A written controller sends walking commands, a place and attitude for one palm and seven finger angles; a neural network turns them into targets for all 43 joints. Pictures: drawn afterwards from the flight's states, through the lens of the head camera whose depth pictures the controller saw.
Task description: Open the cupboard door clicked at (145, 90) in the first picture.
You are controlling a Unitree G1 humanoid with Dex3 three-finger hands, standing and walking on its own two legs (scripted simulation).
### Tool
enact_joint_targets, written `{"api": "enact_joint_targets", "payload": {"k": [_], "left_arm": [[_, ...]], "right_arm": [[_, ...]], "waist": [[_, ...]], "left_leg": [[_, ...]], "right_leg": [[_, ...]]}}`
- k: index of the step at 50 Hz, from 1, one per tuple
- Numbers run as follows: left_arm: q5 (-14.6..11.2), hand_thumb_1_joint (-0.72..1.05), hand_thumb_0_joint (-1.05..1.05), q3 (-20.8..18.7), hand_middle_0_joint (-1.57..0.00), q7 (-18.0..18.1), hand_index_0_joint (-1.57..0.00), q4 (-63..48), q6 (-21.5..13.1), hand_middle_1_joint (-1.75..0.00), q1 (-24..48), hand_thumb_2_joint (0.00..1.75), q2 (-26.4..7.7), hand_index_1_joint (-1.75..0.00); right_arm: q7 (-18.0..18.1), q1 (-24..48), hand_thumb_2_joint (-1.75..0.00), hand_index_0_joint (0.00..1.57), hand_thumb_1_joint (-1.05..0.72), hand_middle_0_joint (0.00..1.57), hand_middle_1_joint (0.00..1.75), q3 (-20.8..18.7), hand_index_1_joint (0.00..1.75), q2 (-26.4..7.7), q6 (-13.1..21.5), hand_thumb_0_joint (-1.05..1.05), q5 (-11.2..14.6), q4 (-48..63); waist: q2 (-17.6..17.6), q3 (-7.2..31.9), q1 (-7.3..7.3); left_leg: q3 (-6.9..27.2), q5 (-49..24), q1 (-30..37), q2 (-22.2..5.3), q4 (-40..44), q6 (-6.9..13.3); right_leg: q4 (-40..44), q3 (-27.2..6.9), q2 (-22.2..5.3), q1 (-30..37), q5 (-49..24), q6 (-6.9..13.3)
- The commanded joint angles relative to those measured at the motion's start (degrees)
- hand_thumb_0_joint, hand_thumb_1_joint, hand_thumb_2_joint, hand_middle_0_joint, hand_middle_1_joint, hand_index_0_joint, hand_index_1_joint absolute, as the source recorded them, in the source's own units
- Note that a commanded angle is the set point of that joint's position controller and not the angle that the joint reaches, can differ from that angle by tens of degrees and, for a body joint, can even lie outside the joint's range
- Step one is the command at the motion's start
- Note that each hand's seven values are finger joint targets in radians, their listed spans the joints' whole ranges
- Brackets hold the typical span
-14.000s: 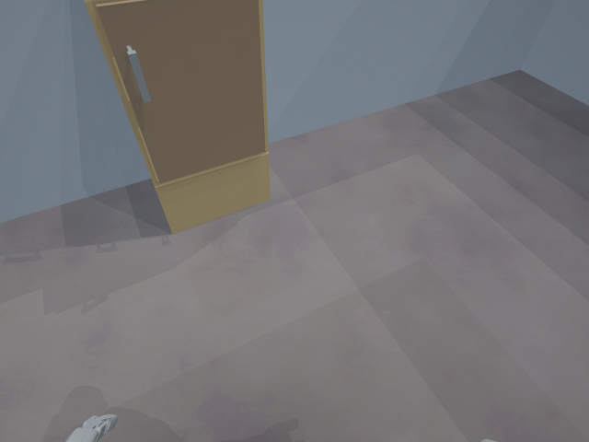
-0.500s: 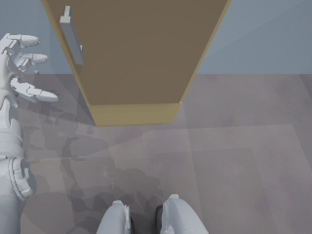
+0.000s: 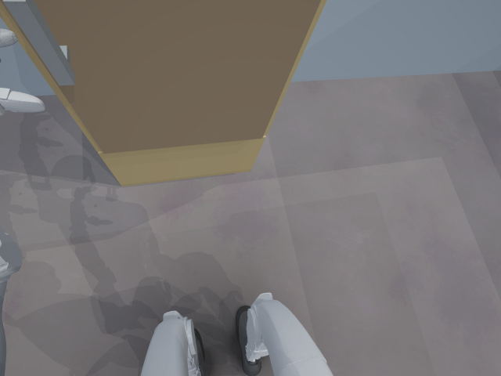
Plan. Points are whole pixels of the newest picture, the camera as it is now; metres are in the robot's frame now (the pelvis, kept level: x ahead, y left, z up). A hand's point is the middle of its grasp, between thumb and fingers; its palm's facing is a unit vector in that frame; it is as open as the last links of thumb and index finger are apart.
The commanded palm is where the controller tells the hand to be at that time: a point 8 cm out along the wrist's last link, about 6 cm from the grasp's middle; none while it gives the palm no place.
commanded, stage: move the hooked fingers beside the handle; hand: left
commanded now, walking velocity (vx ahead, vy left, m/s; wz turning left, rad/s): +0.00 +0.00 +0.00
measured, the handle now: (45, 31) +0.59 +0.21 +0.06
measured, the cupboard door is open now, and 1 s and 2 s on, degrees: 0 0 0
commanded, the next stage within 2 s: slide the fingers in behind the handle in 0.64 s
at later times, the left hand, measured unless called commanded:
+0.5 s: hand out of the picture +0.53 +0.27 +0.06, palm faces +0.07 -1.00 -0.02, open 14.0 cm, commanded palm +0.52 +0.29 +0.06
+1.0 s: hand (6, 71) +0.54 +0.25 +0.06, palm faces +0.04 -1.00 -0.01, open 14.0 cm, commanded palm +0.52 +0.27 +0.06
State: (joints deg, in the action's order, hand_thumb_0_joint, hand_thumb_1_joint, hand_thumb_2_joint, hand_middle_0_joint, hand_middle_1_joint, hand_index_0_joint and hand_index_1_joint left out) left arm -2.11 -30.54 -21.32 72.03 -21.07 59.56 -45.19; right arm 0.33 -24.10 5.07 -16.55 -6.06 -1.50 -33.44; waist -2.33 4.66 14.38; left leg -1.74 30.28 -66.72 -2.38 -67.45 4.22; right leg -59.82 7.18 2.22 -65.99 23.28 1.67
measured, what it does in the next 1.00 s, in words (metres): stands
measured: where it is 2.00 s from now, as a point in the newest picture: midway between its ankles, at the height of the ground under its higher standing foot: (223, 364)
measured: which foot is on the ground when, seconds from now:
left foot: down 0.00-1.00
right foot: down 0.00-1.00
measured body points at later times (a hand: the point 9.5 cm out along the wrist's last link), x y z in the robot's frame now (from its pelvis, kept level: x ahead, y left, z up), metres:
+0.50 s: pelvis +0.01 +0.00 +0.01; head +0.18 +0.05 +0.42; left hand +0.52 +0.32 +0.06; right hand +0.01 -0.27 -0.08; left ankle +0.00 +0.07 -0.64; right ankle +0.04 -0.11 -0.64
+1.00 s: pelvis +0.00 +0.01 +0.00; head +0.18 +0.05 +0.41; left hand +0.53 +0.31 +0.06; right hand -0.03 -0.26 -0.09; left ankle +0.00 +0.07 -0.64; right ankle +0.04 -0.11 -0.64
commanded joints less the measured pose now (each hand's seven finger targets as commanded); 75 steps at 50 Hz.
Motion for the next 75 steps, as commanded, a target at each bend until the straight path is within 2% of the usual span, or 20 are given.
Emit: {"api": "enact_joint_targets", "payload": {"k": [1, 4, 11, 14, 17, 20, 23, 25, 30, 34, 37, 45, 50, 54, 58, 59, 62, 69, 72, 75], "left_arm": [[-2.38, -0.50, 0.00, -1.68, -0.30, -0.67, -0.30, -14.11, -2.83, -1.20, 19.49, 0.30, -16.18, -1.20], [-2.71, -0.50, 0.00, -3.71, -0.30, -0.18, -0.30, -17.01, -3.21, -1.20, 20.05, 0.30, -18.38, -1.20], [-2.30, -0.50, 0.00, -0.11, -0.30, 0.50, -0.30, -16.10, -3.93, -1.20, 18.52, 0.30, -13.39, -1.20], [-3.08, -0.50, 0.00, 0.74, -0.30, -0.51, -0.30, -13.15, -2.83, -1.20, 15.03, 0.30, -11.36, -1.20], [-3.80, -0.50, 0.00, 1.04, -0.30, -1.25, -0.30, -13.02, -2.84, -1.20, 14.33, 0.30, -10.52, -1.20], [-3.90, -0.50, 0.00, 2.27, -0.30, -0.96, -0.30, -12.39, -3.52, -1.20, 17.49, 0.30, -9.65, -1.20], [-3.42, -0.50, 0.00, -0.33, -0.30, 0.15, -0.30, -15.35, -5.52, -1.20, 20.08, 0.30, -13.45, -1.20], [-3.11, -0.50, 0.00, 1.23, -0.30, 0.61, -0.30, -17.30, -6.81, -1.20, 22.39, 0.30, -11.61, -1.20], [-2.42, -0.50, 0.00, -0.84, -0.30, 0.55, -0.30, -13.70, -5.53, -1.20, 19.26, 0.30, -14.63, -1.20], [-2.33, -0.50, 0.00, 0.15, -0.30, -0.30, -0.30, -11.32, -3.29, -1.20, 19.31, 0.30, -14.47, -1.20], [-2.71, -0.50, 0.00, -0.41, -0.30, -0.72, -0.30, -13.55, -4.01, -1.20, 20.11, 0.30, -14.84, -1.20], [-3.08, -0.50, 0.00, 3.69, -0.30, 0.34, -0.30, -12.33, -4.24, -1.20, 21.44, 0.30, -7.84, -1.20], [-2.07, -0.50, 0.00, 1.81, -0.30, 3.13, -0.30, -12.33, -3.98, -1.20, 23.54, 0.30, -10.54, -1.20], [-1.13, -0.50, 0.00, 1.03, -0.30, 4.84, -0.30, -15.34, -5.71, -1.20, 24.05, 0.30, -11.25, -1.20], [-1.20, -0.50, 0.00, 1.78, -0.30, 5.04, -0.30, -14.69, -5.74, -1.20, 19.97, 0.30, -8.95, -1.20], [-1.49, -0.50, 0.00, 3.21, -0.30, 4.94, -0.30, -14.85, -5.49, -1.20, 21.32, 0.30, -7.09, -1.20], [-2.15, -0.50, 0.00, 3.24, -0.30, 4.82, -0.30, -16.78, -5.60, -1.20, 22.74, 0.30, -6.36, -1.20], [-1.89, -0.50, 0.00, 4.66, -0.30, 6.04, -0.30, -12.25, -4.55, -1.20, 21.23, 0.30, -3.94, -1.20], [-1.48, -0.50, 0.00, 2.82, -0.30, 6.68, -0.30, -14.51, -5.63, -1.20, 21.62, 0.30, -6.47, -1.20], [-1.80, -0.50, 0.00, 4.10, -0.30, 6.88, -0.30, -16.09, -6.77, -1.20, 21.38, 0.30, -4.42, -1.20]], "right_arm": [[0.34, -12.79, -0.90, 0.20, -0.90, 0.20, 0.30, -4.90, 0.30, -12.30, -0.29, 0.00, -0.11, 1.34], [0.37, -12.69, -0.90, 0.20, -0.90, 0.20, 0.30, -5.12, 0.30, -12.14, -0.28, 0.00, -0.12, 1.43], [-0.08, -12.51, -0.90, 0.20, -0.90, 0.20, 0.30, -5.08, 0.30, -11.40, -0.53, 0.00, -0.07, 0.37], [-0.05, -12.37, -0.90, 0.20, -0.90, 0.20, 0.30, -5.24, 0.30, -11.58, -0.72, 0.00, 0.07, 0.51], [0.07, -11.90, -0.90, 0.20, -0.90, 0.20, 0.30, -5.34, 0.30, -11.53, -0.81, 0.00, 0.15, 0.76], [0.41, -11.28, -0.90, 0.20, -0.90, 0.20, 0.30, -5.00, 0.30, -11.33, -0.73, 0.00, 0.28, 0.91], [0.52, -10.95, -0.90, 0.20, -0.90, 0.20, 0.30, -5.30, 0.30, -11.67, -0.24, 0.00, 0.00, 0.99], [0.33, -10.90, -0.90, 0.20, -0.90, 0.20, 0.30, -5.27, 0.30, -11.30, -0.14, 0.00, -0.14, 0.68], [0.46, -10.85, -0.90, 0.20, -0.90, 0.20, 0.30, -5.15, 0.30, -11.89, 0.07, 0.00, -0.05, 0.71], [0.64, -10.53, -0.90, 0.20, -0.90, 0.20, 0.30, -4.63, 0.30, -12.04, -0.33, 0.00, 0.27, 0.95], [0.62, -10.81, -0.90, 0.20, -0.90, 0.20, 0.30, -4.82, 0.30, -11.97, -0.15, 0.00, 0.15, 1.04], [0.14, -11.54, -0.90, 0.20, -0.90, 0.20, 0.30, -4.99, 0.30, -11.69, -0.03, 0.00, -0.07, -0.17], [0.11, -11.89, -0.90, 0.20, -0.90, 0.20, 0.30, -4.77, 0.30, -11.81, 0.08, 0.00, -0.32, -0.05], [-0.30, -11.67, -0.90, 0.20, -0.90, 0.20, 0.30, -4.82, 0.30, -11.36, 0.36, 0.00, -0.71, 0.33], [-0.78, -11.79, -0.90, 0.20, -0.90, 0.20, 0.30, -5.14, 0.30, -11.26, -0.10, 0.00, -0.54, 0.53], [-0.82, -11.55, -0.90, 0.20, -0.90, 0.20, 0.30, -5.06, 0.30, -11.14, -0.09, 0.00, -0.49, 0.56], [-0.77, -11.96, -0.90, 0.20, -0.90, 0.20, 0.30, -5.48, 0.30, -11.07, -0.16, 0.00, -0.47, -0.17], [-0.75, -11.56, -0.90, 0.20, -0.90, 0.20, 0.30, -5.18, 0.30, -10.63, -0.06, 0.00, -0.35, -0.20], [-0.77, -11.78, -0.90, 0.20, -0.90, 0.20, 0.30, -5.22, 0.30, -10.64, 0.13, 0.00, -0.62, 0.22], [-0.98, -11.46, -0.90, 0.20, -0.90, 0.20, 0.30, -5.21, 0.30, -10.16, 0.23, 0.00, -0.63, 0.53]], "waist": [[-12.49, 35.08, -1.49], [-12.61, 36.69, -2.05], [-14.61, 32.57, -1.37], [-10.88, 30.34, -1.40], [-11.53, 30.01, -1.59], [-9.47, 27.00, -0.27], [-11.49, 31.15, -1.22], [-15.05, 32.60, -0.67], [-14.30, 33.78, -1.56], [-11.40, 30.19, -0.90], [-12.75, 33.87, -1.22], [-13.60, 29.89, 0.04], [-12.34, 29.76, -0.08], [-14.06, 33.53, -0.93], [-12.91, 33.57, -1.44], [-11.94, 32.84, -0.52], [-14.51, 34.32, -0.77], [-9.53, 28.87, 0.03], [-11.08, 32.72, -0.98], [-12.02, 33.08, -0.90]], "left_leg": [[9.34, -37.50, 31.01, -1.41, 7.54, -3.44], [8.56, -36.51, 30.24, -1.00, 7.74, -3.01], [8.58, -39.11, 33.61, -1.30, 8.42, -3.50], [8.23, -36.85, 31.47, -1.02, 8.96, -2.98], [7.88, -37.45, 31.86, -0.98, 8.95, -3.00], [7.75, -33.47, 28.37, -0.71, 8.65, -2.53], [8.01, -33.52, 29.68, -0.60, 8.09, -3.10], [8.86, -37.08, 33.74, -1.01, 7.51, -3.94], [9.06, -37.06, 32.41, -0.88, 7.47, -3.87], [8.69, -31.68, 28.62, -0.71, 8.06, -3.21], [8.97, -33.37, 30.64, -0.82, 7.55, -3.45], [10.91, -32.87, 33.42, -1.49, 8.32, -4.38], [10.56, -29.56, 30.92, -1.06, 8.66, -4.14], [10.06, -32.14, 31.78, -0.96, 7.88, -4.34], [9.97, -35.26, 33.12, -1.19, 7.96, -4.48], [9.70, -33.36, 31.81, -1.06, 7.95, -4.00], [10.20, -35.90, 35.16, -1.25, 8.12, -4.57], [8.71, -29.45, 28.47, -0.52, 8.44, -3.16], [8.27, -31.62, 29.37, -0.27, 7.80, -3.16], [8.36, -33.95, 30.49, -0.35, 7.57, -3.39]], "right_leg": [[4.57, -4.25, 1.14, 15.57, -17.95, -0.69], [4.81, -4.77, 1.16, 18.56, -19.24, -0.63], [5.96, -4.41, 1.46, 16.11, -18.65, -0.45], [6.67, -4.29, 1.42, 17.24, -18.34, -0.59], [6.82, -4.44, 1.39, 17.00, -18.86, -0.56], [6.24, -4.53, 1.35, 16.20, -17.94, -0.40], [5.41, -4.87, 1.19, 16.93, -17.25, -0.34], [4.74, -4.39, 1.22, 13.53, -16.95, -0.12], [4.49, -4.40, 1.14, 15.45, -17.10, -0.08], [5.29, -4.28, 1.16, 15.19, -14.89, -0.58], [4.85, -4.35, 1.27, 15.13, -15.59, -0.46], [4.97, -3.13, 1.34, 8.29, -11.05, -0.22], [4.83, -3.28, 1.35, 9.74, -10.56, -0.13], [4.22, -3.68, 1.28, 11.98, -12.61, -0.13], [4.55, -3.63, 1.47, 12.76, -14.23, -0.20], [4.69, -3.78, 1.48, 12.87, -14.15, -0.39], [4.89, -3.55, 1.49, 12.13, -14.53, -0.27], [5.38, -4.01, 1.38, 13.72, -13.87, -0.45], [4.65, -4.57, 1.34, 15.87, -16.28, -0.25], [4.22, -4.53, 1.31, 15.95, -17.90, -0.11]]}}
